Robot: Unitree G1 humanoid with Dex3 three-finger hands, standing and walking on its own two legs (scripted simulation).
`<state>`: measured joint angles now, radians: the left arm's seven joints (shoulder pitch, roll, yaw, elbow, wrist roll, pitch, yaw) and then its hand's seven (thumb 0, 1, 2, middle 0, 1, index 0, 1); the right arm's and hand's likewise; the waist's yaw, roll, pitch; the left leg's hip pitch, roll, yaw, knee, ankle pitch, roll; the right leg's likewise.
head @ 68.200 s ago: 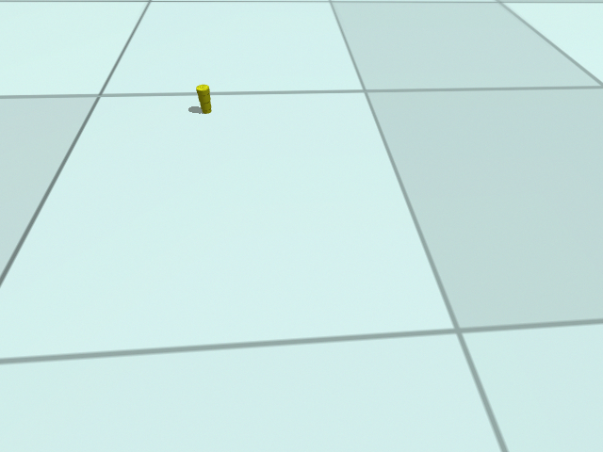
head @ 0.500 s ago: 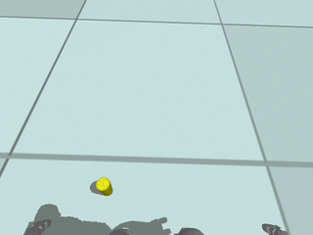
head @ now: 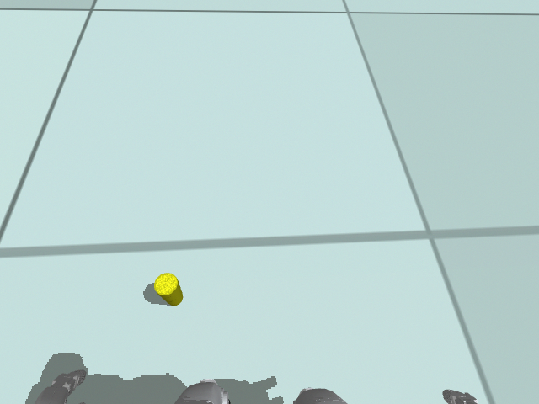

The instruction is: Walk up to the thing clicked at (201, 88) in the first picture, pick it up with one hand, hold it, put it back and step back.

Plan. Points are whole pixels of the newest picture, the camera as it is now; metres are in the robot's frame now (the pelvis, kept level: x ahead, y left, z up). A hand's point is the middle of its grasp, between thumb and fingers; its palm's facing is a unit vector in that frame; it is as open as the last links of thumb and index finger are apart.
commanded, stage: step back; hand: left
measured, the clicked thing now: (170, 291) +0.49 +0.29 -0.67
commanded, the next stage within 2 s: none
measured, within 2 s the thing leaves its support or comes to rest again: neither
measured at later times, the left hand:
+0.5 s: hand out of the picture -0.03 +0.27 -0.14, palm faces +0.06 -0.93 -0.36, open 7.4 cm
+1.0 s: hand out of the picture -0.23 +0.21 -0.12, palm faces +0.03 -0.90 -0.43, open 7.4 cm
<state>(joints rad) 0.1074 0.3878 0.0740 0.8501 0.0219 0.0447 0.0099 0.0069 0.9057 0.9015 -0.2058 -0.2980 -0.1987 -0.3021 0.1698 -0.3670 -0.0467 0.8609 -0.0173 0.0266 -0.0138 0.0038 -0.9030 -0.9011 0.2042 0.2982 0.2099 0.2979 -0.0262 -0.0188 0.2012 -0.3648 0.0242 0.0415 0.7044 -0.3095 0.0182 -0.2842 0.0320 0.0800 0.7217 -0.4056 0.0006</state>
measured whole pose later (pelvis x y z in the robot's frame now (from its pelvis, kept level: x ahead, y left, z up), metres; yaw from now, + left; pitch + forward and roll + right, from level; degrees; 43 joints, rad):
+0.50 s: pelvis -0.14 +0.00 +0.01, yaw +4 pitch -2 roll -1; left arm 0.13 0.40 0.08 0.81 0.02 0.07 0.02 0.01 0.91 0.90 -0.21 -0.30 -0.20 -0.30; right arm 0.18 -0.35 -0.04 0.88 -0.04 0.02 0.00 0.00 -0.91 -0.90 0.20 0.30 0.21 0.30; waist 0.00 -0.05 0.18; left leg -0.28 -0.02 -0.03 0.62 -0.30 0.03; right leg -0.50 0.12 0.16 1.13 -0.50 -0.01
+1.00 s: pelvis -0.30 -0.06 +0.01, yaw +2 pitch -2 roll +2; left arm 0.20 0.34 0.07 0.83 0.05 0.05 0.00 0.01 0.90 0.90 -0.21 -0.30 -0.20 -0.30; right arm 0.21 -0.42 -0.06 0.86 0.00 0.05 -0.02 0.00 -0.91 -0.90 0.20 0.30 0.21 0.30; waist 0.02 0.02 0.13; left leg -0.50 -0.12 -0.13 1.14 -0.45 -0.03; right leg -0.30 -0.03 0.01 0.65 -0.30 -0.02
